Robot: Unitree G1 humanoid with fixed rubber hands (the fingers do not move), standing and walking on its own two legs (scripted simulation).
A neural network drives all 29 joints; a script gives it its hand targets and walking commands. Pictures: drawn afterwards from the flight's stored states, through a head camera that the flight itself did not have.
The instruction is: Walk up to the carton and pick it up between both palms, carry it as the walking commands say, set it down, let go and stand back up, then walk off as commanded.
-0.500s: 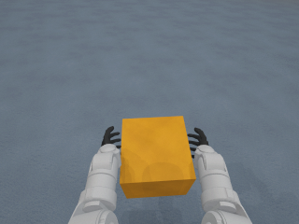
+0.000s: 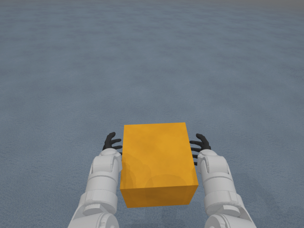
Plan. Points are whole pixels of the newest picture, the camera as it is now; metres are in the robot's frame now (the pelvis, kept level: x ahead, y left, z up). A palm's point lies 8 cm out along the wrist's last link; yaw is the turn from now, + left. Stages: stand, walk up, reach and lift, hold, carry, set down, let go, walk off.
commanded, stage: reach and lift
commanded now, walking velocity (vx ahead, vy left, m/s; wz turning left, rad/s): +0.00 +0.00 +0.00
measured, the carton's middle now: (156, 164) +0.34 -0.01 -0.03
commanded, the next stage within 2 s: hold in 0.86 s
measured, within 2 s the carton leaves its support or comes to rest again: neither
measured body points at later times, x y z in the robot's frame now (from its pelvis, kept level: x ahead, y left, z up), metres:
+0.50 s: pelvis +0.00 -0.01 +0.01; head -0.07 +0.00 +0.45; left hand +0.31 +0.15 +0.04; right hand +0.31 -0.14 +0.05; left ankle +0.03 +0.10 -0.73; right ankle +0.03 -0.13 -0.73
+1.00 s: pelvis +0.01 -0.01 +0.01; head -0.05 +0.00 +0.45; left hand +0.32 +0.14 +0.05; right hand +0.32 -0.14 +0.05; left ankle +0.03 +0.10 -0.73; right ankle +0.03 -0.13 -0.73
